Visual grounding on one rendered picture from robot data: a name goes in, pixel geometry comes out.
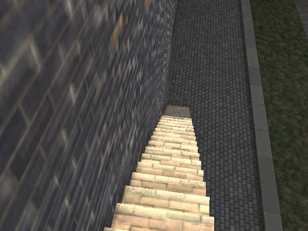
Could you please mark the stairs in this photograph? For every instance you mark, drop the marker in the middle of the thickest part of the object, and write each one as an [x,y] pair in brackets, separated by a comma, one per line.
[167,192]

